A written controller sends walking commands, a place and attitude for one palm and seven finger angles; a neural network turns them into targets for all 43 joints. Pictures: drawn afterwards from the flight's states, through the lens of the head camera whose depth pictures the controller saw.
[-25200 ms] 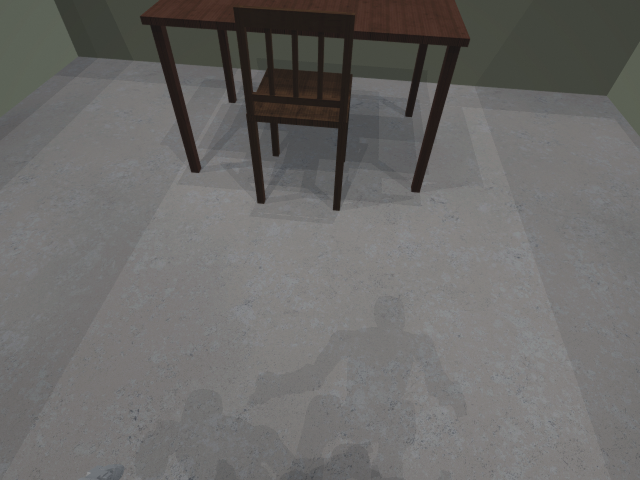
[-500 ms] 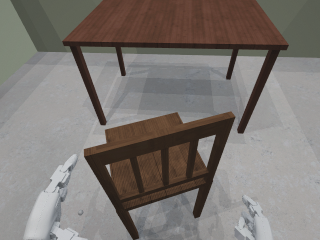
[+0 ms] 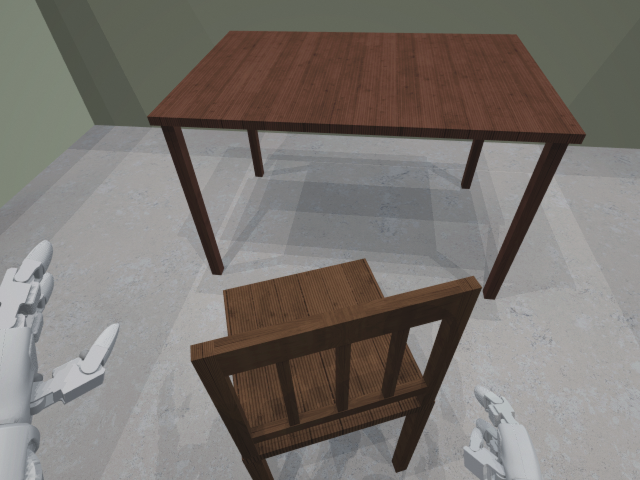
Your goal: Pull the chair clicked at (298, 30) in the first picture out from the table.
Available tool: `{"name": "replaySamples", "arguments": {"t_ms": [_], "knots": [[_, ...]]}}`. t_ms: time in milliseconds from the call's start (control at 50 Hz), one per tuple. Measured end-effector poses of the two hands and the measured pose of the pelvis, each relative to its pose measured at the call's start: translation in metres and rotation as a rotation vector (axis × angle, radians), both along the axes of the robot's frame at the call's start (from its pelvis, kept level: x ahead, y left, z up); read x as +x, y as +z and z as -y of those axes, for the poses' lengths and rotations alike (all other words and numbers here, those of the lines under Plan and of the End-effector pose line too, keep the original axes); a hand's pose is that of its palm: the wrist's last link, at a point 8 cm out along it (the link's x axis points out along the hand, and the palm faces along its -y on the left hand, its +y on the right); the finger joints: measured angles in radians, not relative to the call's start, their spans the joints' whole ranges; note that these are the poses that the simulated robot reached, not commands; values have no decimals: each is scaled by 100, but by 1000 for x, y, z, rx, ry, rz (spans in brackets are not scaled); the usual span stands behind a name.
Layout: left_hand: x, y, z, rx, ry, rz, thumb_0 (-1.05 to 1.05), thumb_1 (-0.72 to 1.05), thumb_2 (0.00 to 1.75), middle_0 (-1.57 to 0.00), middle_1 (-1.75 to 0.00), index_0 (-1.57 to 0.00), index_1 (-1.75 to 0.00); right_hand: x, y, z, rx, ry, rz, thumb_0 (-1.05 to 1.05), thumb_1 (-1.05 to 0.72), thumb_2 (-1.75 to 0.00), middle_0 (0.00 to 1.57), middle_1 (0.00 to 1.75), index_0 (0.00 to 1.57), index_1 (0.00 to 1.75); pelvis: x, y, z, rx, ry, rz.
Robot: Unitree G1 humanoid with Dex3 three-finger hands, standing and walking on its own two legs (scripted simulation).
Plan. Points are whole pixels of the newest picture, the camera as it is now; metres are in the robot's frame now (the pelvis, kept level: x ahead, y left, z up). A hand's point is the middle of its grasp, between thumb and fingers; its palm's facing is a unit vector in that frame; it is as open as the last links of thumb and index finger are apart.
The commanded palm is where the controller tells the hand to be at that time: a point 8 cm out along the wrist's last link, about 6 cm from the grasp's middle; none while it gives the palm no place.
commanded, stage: draw the hand back to the body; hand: left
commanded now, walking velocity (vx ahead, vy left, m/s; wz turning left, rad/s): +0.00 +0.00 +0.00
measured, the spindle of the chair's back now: (342, 376) +0.31 +0.02 -0.11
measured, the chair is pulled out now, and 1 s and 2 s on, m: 0.55 0.55 0.55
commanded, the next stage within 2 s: step back with the hand held close in 0.46 s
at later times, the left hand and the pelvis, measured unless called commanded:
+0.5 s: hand (74, 325) +0.20 +0.27 +0.16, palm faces +0.48 -0.78 -0.41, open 7.4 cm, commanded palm +0.15 +0.30 +0.18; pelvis +0.01 +0.00 +0.00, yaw -1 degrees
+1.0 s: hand (68, 366) +0.17 +0.26 +0.15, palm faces +0.35 -0.78 -0.52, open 7.4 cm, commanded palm +0.11 +0.30 +0.18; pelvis -0.04 +0.00 +0.00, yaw -2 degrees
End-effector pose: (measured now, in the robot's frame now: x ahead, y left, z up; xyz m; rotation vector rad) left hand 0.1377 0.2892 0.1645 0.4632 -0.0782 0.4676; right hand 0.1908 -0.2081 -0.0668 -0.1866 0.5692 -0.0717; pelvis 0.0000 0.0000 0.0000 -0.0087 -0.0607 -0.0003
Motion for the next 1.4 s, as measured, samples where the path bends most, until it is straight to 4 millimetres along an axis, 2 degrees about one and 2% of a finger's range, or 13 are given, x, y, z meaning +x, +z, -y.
{"name": "replaySamples", "arguments": {"t_ms": [140,280,420,600,700,780,900,1000,1200,1400], "knots": [[15,22,-18,47,36,68,0,69,80,-18,-26,-18,-26,2,-5,-4,11,5,-47,1,-90,-90,20,30,20,30,6,2,-2,0,-7,2],[23,9,-17,4,23,22,1,84,87,-20,-29,-20,-29,-5,-9,4,-2,-17,-89,1,-90,-90,20,30,20,30,8,4,-4,0,-14,-4],[21,12,-12,14,3,20,1,88,89,-21,-30,-21,-30,-11,-8,11,-16,-38,-92,1,-90,-90,20,30,20,30,8,4,-4,-1,-16,0],[16,16,-12,17,17,43,1,89,90,-21,-30,-21,-30,-12,-7,11,-2,-31,-75,1,-90,-90,20,30,20,30,2,4,-1,1,-15,7],[19,26,-12,66,-18,81,1,89,90,-21,-30,-21,-30,-16,-6,12,0,-29,-86,1,-90,-90,20,30,20,30,-7,5,0,-2,-20,-21],[20,21,-7,96,-65,31,1,89,90,-21,-30,-21,-30,-27,-7,19,-6,-67,-113,1,-90,-90,20,30,20,30,-14,5,-2,3,-31,-49],[7,10,-2,112,-121,-53,1,89,90,-21,-30,-21,-30,-51,-12,30,-23,-140,-163,1,-90,-90,20,30,20,30,-27,4,-5,12,-33,-68],[-11,12,-6,126,-107,-29,1,89,90,-21,-31,-22,-30,-72,-14,33,-39,-162,-181,1,-90,-90,20,30,20,30,-41,1,-4,12,-27,-69],[-46,12,-14,109,-69,51,1,89,90,-21,-31,-21,-30,-104,-13,26,-58,-147,-158,1,-90,-90,20,30,20,30,-70,-3,-8,-3,-25,-75],[-61,13,-25,145,-75,95,1,89,90,-21,-31,-21,-30,-125,-11,15,-68,-125,-138,1,-90,-90,20,30,20,30,-87,-8,-12,-4,-8,-73]]}}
